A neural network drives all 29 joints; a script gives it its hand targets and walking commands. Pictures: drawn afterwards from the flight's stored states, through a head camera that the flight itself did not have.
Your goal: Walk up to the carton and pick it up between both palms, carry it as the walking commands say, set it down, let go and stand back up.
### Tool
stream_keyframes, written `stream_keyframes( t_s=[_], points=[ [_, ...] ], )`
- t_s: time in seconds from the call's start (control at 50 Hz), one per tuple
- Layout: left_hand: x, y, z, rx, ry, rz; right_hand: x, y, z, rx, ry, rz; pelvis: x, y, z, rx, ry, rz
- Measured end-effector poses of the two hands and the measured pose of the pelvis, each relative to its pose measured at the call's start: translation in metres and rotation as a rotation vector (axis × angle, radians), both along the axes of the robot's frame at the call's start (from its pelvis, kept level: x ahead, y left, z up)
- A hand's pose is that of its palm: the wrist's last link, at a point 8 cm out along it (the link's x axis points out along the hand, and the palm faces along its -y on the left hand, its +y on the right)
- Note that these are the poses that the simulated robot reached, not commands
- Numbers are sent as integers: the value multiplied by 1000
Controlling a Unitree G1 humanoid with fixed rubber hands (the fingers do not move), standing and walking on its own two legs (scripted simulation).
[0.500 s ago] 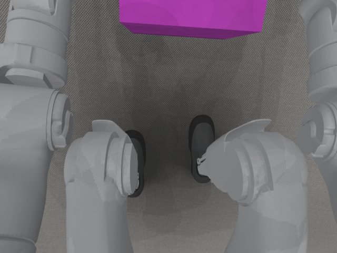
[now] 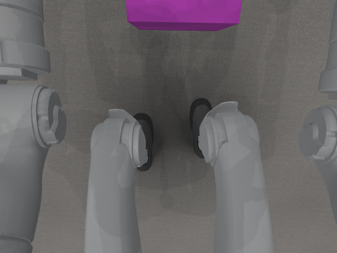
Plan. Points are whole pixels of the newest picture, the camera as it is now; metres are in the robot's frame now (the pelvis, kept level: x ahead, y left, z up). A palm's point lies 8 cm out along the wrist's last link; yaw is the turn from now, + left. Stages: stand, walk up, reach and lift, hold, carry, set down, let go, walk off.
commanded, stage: set down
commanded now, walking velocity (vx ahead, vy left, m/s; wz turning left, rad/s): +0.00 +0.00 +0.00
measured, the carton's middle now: out of the picture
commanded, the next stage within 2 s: let go in 0.78 s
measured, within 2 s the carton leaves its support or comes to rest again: neither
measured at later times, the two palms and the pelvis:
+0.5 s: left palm out of the picture +0.61 +0.16 +0.02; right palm out of the picture +0.56 -0.25 +0.01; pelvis +0.00 +0.00 +0.13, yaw +0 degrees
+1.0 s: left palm out of the picture +0.57 +0.16 +0.07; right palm out of the picture +0.51 -0.25 +0.07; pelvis +0.02 -0.01 +0.22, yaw -1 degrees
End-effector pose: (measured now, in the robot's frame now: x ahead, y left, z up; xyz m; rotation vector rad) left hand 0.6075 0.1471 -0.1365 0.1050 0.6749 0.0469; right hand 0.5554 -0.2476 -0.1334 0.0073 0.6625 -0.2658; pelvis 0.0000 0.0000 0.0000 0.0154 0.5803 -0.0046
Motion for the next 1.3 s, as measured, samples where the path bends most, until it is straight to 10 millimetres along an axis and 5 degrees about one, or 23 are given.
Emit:
stream_keyframes(
  t_s=[0.68, 0.86, 0.94, 1.06, 1.3],
  points=[
    [6, 7, 201, -1, 23, -14, 3, -6, 198, -18, 18, 6, 5, -3, 176, 9, -54, -15],
    [7, 9, 219, 17, 31, -11, 0, -7, 207, -24, 33, 14, 11, -4, 203, 6, -57, -14],
    [-13, 11, 210, 66, 54, -24, -18, -6, 200, -79, 68, 71, 17, -6, 212, 10, -67, -17],
    [-69, 20, 207, 124, 104, -9, -64, -8, 208, -118, 141, 167, 28, -8, 226, 18, -119, -24],
    [-155, 26, 269, 129, 110, -64, -154, -14, 269, -113, 177, 209, 39, -9, 255, 5, -310, -18]
  ],
)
